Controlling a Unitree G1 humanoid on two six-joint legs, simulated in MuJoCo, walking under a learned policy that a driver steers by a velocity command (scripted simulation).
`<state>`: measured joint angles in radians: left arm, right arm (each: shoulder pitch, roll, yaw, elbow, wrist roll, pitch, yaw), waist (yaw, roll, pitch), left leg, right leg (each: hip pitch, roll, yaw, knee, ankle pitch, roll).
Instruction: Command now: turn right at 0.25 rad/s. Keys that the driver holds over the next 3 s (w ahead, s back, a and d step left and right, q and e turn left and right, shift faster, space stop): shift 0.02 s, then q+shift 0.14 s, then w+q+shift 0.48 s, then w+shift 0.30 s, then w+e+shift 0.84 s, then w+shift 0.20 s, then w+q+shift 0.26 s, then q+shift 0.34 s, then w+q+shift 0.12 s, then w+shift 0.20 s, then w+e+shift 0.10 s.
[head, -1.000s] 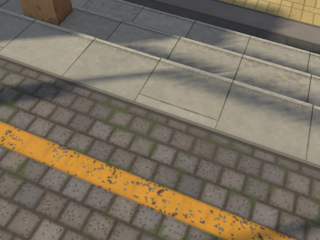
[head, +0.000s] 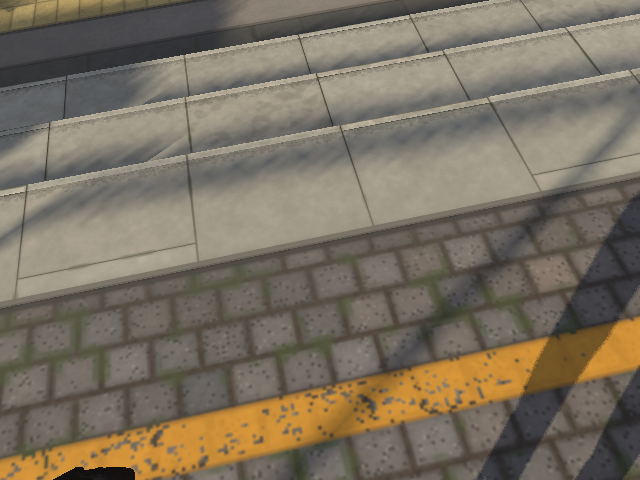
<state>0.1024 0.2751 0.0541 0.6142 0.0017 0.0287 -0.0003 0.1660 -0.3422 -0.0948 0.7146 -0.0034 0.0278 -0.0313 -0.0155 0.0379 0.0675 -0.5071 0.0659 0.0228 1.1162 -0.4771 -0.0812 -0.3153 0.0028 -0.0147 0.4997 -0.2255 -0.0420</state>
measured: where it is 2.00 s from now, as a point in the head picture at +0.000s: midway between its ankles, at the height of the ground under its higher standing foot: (139, 168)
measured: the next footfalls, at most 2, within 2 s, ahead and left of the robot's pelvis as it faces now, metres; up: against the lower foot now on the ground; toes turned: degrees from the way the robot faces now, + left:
left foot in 0.40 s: +0.02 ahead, +0.15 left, +0.00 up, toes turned +18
right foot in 0.80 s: +0.48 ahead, +0.13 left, +0.00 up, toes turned +33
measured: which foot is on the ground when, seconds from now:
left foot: up 0.00-0.38, down 0.40-0.82, up 0.84-1.00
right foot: down 0.00-0.40, up 0.42-0.78, down 0.80-1.00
